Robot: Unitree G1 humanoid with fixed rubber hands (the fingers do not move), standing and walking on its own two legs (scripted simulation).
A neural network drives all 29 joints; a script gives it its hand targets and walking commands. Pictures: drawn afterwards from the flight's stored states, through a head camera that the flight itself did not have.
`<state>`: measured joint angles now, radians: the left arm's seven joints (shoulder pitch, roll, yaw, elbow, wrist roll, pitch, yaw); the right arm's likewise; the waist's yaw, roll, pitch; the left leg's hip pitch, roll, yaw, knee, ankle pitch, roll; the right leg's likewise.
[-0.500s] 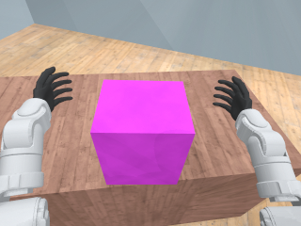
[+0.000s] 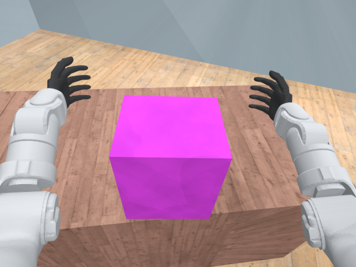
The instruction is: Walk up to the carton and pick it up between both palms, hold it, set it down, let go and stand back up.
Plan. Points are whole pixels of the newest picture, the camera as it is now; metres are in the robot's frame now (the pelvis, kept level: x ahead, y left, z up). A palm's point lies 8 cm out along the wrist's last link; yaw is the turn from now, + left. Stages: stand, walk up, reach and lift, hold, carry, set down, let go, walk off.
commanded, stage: reach and lift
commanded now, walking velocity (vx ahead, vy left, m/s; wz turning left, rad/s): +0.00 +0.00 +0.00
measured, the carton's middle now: (169, 161) +0.39 -0.02 +0.01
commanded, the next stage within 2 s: none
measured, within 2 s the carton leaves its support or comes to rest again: neither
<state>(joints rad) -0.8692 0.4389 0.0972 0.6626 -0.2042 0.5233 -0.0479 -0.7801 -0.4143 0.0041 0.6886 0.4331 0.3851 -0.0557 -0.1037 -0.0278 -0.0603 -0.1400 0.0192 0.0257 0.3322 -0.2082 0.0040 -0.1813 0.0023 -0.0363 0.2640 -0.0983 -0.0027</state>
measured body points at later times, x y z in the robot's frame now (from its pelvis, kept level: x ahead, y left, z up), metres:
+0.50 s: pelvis +0.00 +0.00 +0.00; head +0.01 +0.01 +0.45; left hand +0.43 +0.19 +0.10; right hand +0.38 -0.24 +0.08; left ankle -0.02 +0.11 -0.75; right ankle +0.02 -0.12 -0.75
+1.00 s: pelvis -0.01 +0.00 -0.02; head +0.01 +0.01 +0.43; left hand +0.43 +0.16 +0.07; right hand +0.39 -0.23 +0.06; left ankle -0.02 +0.11 -0.75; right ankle +0.02 -0.12 -0.75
